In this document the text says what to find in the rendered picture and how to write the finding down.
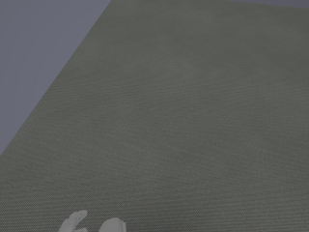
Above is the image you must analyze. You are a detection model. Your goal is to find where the robot left thigh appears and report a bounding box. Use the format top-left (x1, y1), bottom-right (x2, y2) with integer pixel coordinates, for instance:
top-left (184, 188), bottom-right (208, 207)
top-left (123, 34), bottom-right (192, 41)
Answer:
top-left (98, 217), bottom-right (126, 232)

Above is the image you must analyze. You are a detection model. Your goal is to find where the left robot hand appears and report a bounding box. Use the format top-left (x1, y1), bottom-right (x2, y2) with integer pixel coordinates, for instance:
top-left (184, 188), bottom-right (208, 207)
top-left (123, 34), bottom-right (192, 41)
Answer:
top-left (58, 210), bottom-right (88, 232)

